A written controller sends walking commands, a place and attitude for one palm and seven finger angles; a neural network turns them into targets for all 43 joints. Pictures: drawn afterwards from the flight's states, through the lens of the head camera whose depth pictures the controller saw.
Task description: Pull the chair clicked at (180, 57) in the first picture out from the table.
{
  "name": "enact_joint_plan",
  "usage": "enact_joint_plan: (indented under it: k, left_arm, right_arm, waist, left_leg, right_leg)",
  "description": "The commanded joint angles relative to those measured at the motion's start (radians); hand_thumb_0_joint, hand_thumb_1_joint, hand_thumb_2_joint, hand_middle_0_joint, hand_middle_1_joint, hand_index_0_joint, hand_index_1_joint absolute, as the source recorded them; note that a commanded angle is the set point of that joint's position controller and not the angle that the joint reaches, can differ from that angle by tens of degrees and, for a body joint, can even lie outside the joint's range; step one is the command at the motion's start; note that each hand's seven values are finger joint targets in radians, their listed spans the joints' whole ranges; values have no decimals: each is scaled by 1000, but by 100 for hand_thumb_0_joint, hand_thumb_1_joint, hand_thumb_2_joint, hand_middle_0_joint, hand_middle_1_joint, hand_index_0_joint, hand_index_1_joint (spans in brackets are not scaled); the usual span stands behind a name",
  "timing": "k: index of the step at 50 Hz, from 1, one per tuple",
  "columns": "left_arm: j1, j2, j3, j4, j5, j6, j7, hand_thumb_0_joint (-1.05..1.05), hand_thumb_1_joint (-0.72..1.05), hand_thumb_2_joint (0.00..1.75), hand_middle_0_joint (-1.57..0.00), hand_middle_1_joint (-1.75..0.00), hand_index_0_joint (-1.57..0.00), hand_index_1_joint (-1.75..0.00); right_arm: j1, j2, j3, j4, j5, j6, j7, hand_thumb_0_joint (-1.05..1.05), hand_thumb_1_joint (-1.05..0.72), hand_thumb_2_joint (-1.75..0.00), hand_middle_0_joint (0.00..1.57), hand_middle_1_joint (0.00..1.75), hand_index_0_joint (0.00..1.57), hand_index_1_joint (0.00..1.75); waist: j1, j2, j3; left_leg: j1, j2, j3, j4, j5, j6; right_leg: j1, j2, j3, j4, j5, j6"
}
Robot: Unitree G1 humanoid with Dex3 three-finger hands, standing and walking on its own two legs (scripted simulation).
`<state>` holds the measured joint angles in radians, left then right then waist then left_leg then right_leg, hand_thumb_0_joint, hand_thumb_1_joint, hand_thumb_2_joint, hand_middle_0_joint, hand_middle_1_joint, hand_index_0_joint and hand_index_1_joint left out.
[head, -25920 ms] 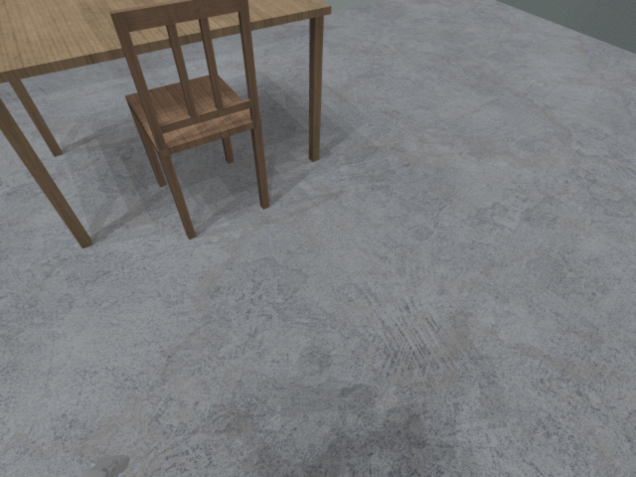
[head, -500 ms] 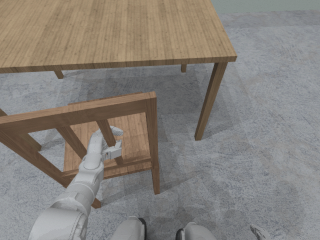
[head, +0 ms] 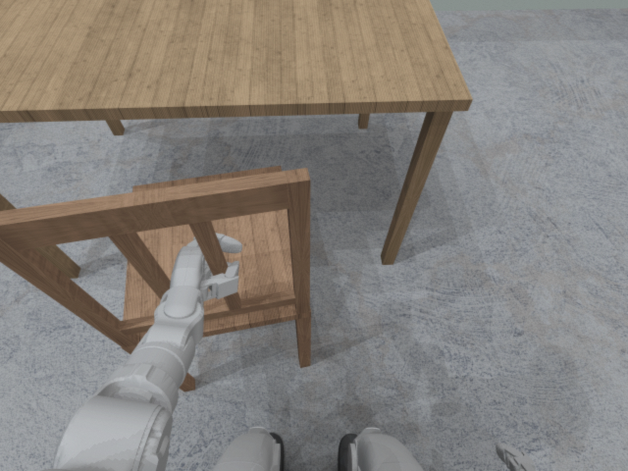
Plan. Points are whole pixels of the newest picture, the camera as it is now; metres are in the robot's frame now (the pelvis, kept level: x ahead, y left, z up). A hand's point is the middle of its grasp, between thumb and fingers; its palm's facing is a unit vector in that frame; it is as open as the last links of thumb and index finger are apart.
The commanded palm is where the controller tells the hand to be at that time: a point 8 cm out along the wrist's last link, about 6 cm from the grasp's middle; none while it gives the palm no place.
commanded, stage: step backward, pulling the chair out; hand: left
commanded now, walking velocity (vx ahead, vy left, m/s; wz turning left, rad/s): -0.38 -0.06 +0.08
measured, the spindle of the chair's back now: (157, 280) +0.38 +0.25 -0.07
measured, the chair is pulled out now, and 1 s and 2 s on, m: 0.19 0.26 0.32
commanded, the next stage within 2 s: none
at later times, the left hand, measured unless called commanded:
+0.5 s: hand (224, 302) +0.34 +0.14 -0.05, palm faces +0.05 -0.98 -0.17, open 5.4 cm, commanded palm +0.32 +0.18 -0.05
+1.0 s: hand (221, 326) +0.30 +0.14 -0.05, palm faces +0.05 -0.98 -0.17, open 5.4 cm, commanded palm +0.30 +0.19 -0.05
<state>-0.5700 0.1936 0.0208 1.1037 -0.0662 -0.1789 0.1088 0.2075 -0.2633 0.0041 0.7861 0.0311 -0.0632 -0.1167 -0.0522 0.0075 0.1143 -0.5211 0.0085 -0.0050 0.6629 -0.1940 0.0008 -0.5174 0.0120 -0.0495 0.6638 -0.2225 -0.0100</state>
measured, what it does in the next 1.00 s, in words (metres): steps on the spot: left foot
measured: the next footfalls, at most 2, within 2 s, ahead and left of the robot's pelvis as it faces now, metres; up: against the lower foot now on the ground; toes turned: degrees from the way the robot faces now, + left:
left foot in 0.40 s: -0.05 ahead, +0.11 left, +0.00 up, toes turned +4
left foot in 1.28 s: -0.13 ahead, +0.11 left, +0.00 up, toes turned +7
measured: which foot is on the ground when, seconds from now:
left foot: down 0.00-0.20, up 0.22-0.38, down 0.40-1.00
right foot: down 0.00-1.00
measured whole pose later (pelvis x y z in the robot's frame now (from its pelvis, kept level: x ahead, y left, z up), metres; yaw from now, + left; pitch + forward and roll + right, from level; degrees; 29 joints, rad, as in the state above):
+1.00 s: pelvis -0.07 -0.01 +0.00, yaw +4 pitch +6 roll +2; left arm -0.56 0.18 -0.01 1.03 -0.10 -0.12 0.09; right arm 0.24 -0.26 0.01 0.73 0.05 0.07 -0.12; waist -0.05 -0.01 0.07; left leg -0.41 -0.03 0.03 0.68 -0.37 0.01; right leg -0.59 -0.02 0.00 0.65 -0.16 -0.01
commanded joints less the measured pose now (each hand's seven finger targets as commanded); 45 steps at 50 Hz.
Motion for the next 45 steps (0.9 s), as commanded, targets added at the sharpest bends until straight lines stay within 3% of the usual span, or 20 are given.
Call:
enact_joint_plan:
  k: [1,4,6,9,11,13,17,18,20,21,23,27,29,32,34,38,41,42,43,45]
  left_arm:
    - [-383,151,18,-218,18,-69,5,0,90,90,-50,-145,-50,-145]
    - [-368,178,38,-214,27,-64,-3,0,90,90,-50,-145,-50,-145]
    - [-363,188,31,-215,28,-59,-3,0,90,90,-50,-145,-50,-145]
    - [-327,283,82,-201,22,-57,20,0,90,90,-50,-145,-50,-145]
    - [-321,286,81,-191,28,-34,28,0,90,90,-50,-145,-50,-145]
    - [-303,266,83,-229,28,-26,21,0,90,90,-50,-145,-50,-145]
    - [-312,220,52,-259,8,5,23,0,90,90,-50,-145,-50,-145]
    - [-321,206,45,-271,6,9,22,0,90,90,-50,-145,-50,-145]
    - [-352,158,17,-318,-4,9,14,0,90,90,-50,-145,-50,-145]
    - [-374,117,-8,-314,-14,13,9,0,90,90,-50,-145,-50,-145]
    - [-427,64,-56,-366,-7,-1,-6,0,90,90,-50,-145,-50,-145]
    - [-388,129,-2,-293,5,2,-2,0,90,90,-50,-145,-50,-145]
    - [-412,169,16,-277,12,-2,3,0,90,90,-50,-145,-50,-145]
    - [-368,197,32,-218,9,-15,14,0,90,90,-50,-145,-50,-145]
    - [-337,221,51,-182,10,-14,19,0,90,90,-50,-145,-50,-145]
    - [-352,192,39,-231,9,-3,12,0,90,90,-50,-145,-50,-145]
    - [-345,142,3,-287,1,4,3,0,90,90,-50,-145,-50,-145]
    - [-356,119,-11,-300,-8,9,-3,0,90,90,-50,-145,-50,-145]
    - [-370,101,-36,-323,-13,7,-4,0,90,90,-50,-145,-50,-145]
    - [-402,80,-42,-333,-9,3,-8,0,90,90,-50,-145,-50,-145]
  right_arm:
    - [16,-140,-52,-88,-5,-37,-11,0,-90,-90,20,30,20,30]
    - [30,-137,-61,-92,-4,-35,-8,0,-90,-90,20,30,20,30]
    - [9,-124,-57,-111,4,-19,-5,0,-90,-90,20,30,20,30]
    - [27,-116,-58,-124,23,-11,-1,0,-90,-90,20,30,20,30]
    - [-5,-119,-53,-124,22,-1,6,0,-90,-90,20,30,20,30]
    - [-8,-116,-42,-124,19,-8,11,0,-90,-90,20,30,20,30]
    - [33,-143,-28,-111,21,7,6,0,-90,-90,20,30,20,30]
    - [36,-156,-29,-110,18,15,1,0,-90,-90,20,30,20,30]
    - [8,-173,-40,-145,12,32,-12,0,-90,-90,20,30,20,30]
    - [19,-160,-42,-146,13,39,-9,0,-90,-90,20,30,20,30]
    - [4,-133,-35,-163,8,47,-8,0,-90,-90,20,30,20,30]
    - [7,-144,-52,-137,7,70,-16,0,-90,-90,20,30,20,30]
    - [14,-146,-54,-138,14,79,-20,0,-90,-90,20,30,20,30]
    - [54,-119,-50,-122,34,81,-12,0,-90,-90,20,30,20,30]
    - [63,-131,-56,-114,39,72,-6,0,-90,-90,20,30,20,30]
    - [46,-132,-35,-112,42,62,4,0,-90,-90,20,30,20,30]
    - [23,-173,-39,-146,31,82,-13,0,-90,-90,20,30,20,30]
    - [10,-163,-39,-162,31,89,-20,0,-90,-90,20,30,20,30]
    - [-2,-145,-33,-178,31,92,-16,0,-90,-90,20,30,20,30]
    - [-19,-145,-26,-178,18,94,-24,0,-90,-90,20,30,20,30]
  waist:
    - [15,185,-506]
    - [1,113,-564]
    - [1,82,-520]
    - [-13,-109,-482]
    - [20,-97,-470]
    - [34,-61,-495]
    - [-10,-101,-471]
    - [-11,-66,-474]
    - [18,126,-467]
    - [12,70,-486]
    - [5,137,-523]
    - [14,156,-493]
    - [0,51,-490]
    - [-10,-177,-496]
    - [-2,-217,-503]
    - [-3,-143,-555]
    - [6,92,-516]
    - [17,111,-510]
    - [7,112,-514]
    - [19,204,-471]
  left_leg:
    - [261,208,-232,-141,291,79]
    - [254,180,-179,-68,379,58]
    - [99,153,-143,-67,146,39]
    - [112,3,-17,129,-179,-29]
    - [71,-23,-42,310,-305,-41]
    - [33,-26,-68,337,-325,-42]
    - [141,-12,-61,-7,-240,-30]
    - [162,31,-101,-135,-67,-3]
    - [174,182,-256,-172,281,66]
    - [203,196,-238,-146,330,69]
    - [178,171,-166,-166,223,44]
    - [122,164,-120,-120,245,19]
    - [50,110,-84,-54,77,-4]
    - [72,-19,-19,94,-281,-29]
    - [113,-58,-8,240,-355,-33]
    - [143,-22,-27,48,-310,-27]
    - [109,125,-190,-205,30,42]
    - [91,156,-186,-191,116,46]
    - [83,153,-143,-207,28,37]
    - [64,186,-164,-255,61,39]
  right_leg:
    - [135,-11,66,0,-54,16]
    - [182,-24,82,-41,126,20]
    - [223,-77,131,-58,34,10]
    - [180,-287,341,-294,-96,-66]
    - [233,-365,367,-330,-31,-108]
    - [329,-380,341,-275,184,-135]
    - [342,-306,179,-184,354,-72]
    - [312,-235,119,-141,290,-25]
    - [255,-75,44,-12,203,38]
    - [262,-52,55,-31,163,41]
    - [271,-56,51,-14,93,31]
    - [256,-65,73,10,162,13]
    - [243,-115,125,-38,191,-4]
    - [213,-274,294,-295,-1,-58]
    - [239,-330,329,-383,-11,-91]
    - [347,-308,212,-274,227,-71]
    - [278,-102,58,-77,191,30]
    - [309,-74,51,-43,222,36]
    - [301,-76,58,-42,67,33]
    - [259,-42,36,62,18,20]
